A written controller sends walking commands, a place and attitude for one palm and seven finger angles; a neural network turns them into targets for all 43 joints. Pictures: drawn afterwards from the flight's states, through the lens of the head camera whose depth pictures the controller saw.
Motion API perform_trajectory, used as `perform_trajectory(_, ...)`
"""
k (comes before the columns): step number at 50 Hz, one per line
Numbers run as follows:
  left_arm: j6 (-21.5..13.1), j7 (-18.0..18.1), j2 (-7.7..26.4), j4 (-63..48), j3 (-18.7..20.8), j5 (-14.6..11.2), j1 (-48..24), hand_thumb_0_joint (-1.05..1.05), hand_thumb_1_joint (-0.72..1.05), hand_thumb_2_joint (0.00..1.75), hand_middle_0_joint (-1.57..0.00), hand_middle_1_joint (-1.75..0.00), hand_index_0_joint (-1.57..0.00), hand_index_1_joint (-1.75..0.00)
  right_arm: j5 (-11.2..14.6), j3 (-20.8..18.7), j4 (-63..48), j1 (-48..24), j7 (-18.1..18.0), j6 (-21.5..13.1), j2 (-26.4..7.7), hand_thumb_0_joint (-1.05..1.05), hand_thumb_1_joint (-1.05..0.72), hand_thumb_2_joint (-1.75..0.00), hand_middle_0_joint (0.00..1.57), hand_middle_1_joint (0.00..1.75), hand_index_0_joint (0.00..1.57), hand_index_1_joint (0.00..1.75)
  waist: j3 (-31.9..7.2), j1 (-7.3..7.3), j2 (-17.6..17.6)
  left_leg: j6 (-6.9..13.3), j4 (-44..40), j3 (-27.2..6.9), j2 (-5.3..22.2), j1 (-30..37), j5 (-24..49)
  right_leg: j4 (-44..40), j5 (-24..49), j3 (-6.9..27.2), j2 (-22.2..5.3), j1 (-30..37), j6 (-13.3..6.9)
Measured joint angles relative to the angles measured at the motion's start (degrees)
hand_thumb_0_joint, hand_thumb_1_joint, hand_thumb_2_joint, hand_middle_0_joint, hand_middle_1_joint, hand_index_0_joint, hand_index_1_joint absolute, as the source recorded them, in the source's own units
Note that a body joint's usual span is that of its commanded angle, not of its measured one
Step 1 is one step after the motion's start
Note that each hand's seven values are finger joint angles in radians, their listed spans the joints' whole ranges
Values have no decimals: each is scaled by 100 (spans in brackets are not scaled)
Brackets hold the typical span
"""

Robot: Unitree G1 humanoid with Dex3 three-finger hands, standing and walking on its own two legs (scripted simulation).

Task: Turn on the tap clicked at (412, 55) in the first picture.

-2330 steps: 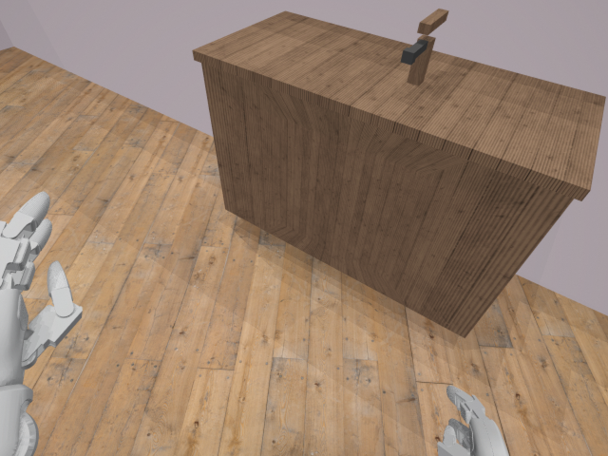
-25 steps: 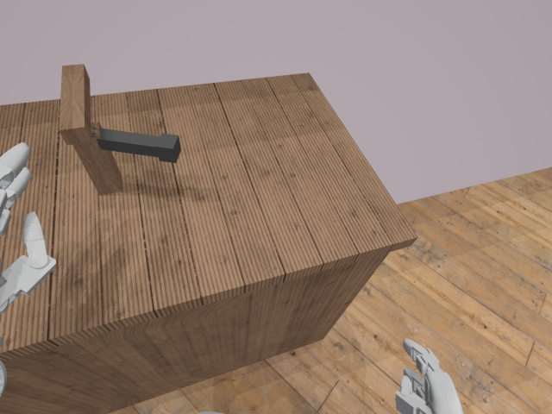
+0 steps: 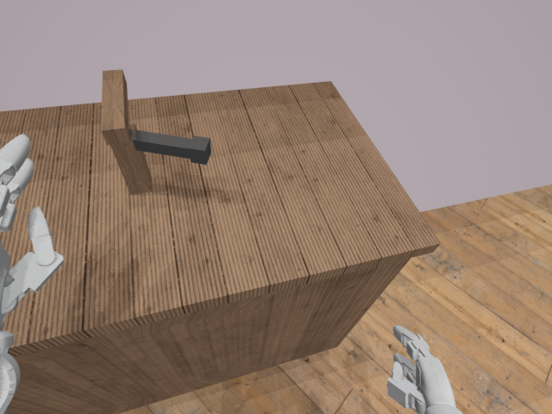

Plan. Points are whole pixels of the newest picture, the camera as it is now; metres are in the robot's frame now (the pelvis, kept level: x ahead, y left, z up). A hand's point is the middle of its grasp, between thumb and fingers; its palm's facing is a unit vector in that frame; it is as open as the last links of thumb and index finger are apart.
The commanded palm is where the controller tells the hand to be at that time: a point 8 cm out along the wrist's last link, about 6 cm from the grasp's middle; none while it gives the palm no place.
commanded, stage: look again from close up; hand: left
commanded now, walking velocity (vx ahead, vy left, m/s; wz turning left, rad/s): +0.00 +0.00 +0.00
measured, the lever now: (200, 150) +0.44 +0.17 +0.12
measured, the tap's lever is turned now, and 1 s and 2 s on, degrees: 66 66 66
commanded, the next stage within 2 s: shuffle to correct the standing spot in 0.30 s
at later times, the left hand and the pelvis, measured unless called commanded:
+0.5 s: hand (76, 273) +0.21 +0.23 +0.16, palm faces +0.38 -0.83 -0.40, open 7.4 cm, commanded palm +0.15 +0.26 +0.18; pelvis -0.01 -0.02 +0.00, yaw +0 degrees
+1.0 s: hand (150, 264) +0.23 +0.17 +0.16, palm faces +0.34 -0.85 -0.40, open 7.4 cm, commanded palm +0.17 +0.21 +0.18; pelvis +0.01 -0.07 -0.01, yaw +0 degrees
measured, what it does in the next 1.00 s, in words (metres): shifts its weight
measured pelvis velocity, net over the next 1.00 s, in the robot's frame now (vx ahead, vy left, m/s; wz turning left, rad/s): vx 0.01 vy -0.07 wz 0.00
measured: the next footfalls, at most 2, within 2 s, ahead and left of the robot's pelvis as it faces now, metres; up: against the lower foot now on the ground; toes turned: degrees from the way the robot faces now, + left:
none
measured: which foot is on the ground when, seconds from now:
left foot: down 0.00-1.00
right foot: down 0.00-1.00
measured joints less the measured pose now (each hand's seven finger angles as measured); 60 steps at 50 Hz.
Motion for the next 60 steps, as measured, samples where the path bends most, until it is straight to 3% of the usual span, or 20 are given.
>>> perform_trajectory(12, 113, -27, -131, 385, -172, 23, 97, 1, 89, 90, -21, -30, -21, -30, 48, -56, 69, 181, -70, 65, -105, 1, -90, -90, 21, 30, 20, 30, -43, -98, 114, -39, -95, -33, 30, 35, 116, -36, 79, -29, 32, 14, -25)
perform_trajectory(26, 61, -48, -62, 385, -71, -16, 177, 1, 89, 90, -21, -30, -21, -30, 64, -94, 112, 206, -69, 41, -94, 1, -90, -90, 21, 30, 20, 30, -80, -89, 183, -147, -189, -38, 106, 53, 149, 47, 36, -23, 105, -65, -109)
perform_trajectory(38, 283, -68, -59, 81, -109, -120, 75, 1, 89, 90, -21, -30, -21, -30, 75, -88, -82, 121, 33, 160, 8, 1, -90, -90, 21, 30, 20, 30, -70, -117, 146, -389, -69, -151, 349, 5, 26, 248, -131, -113, 356, -147, -343)
perform_trajectory(49, 503, -127, 42, -33, -33, -293, 314, 1, 89, 90, -21, -30, -21, -30, 91, -236, -123, 143, -31, 366, -184, 1, -90, -90, 21, 30, 20, 30, -133, -186, 290, -568, 366, -281, 602, -164, -274, 616, -401, -218, 625, -280, -585)
perform_trajectory(60, 551, -123, 145, -286, 48, -357, 340, 1, 89, 90, -21, -30, -21, -30, 77, -298, -86, 210, -87, 454, -199, 1, -90, -90, 20, 30, 20, 30, -61, -267, 157, -637, 641, -328, 621, -220, -458, 975, -643, -266, 645, -361, -629)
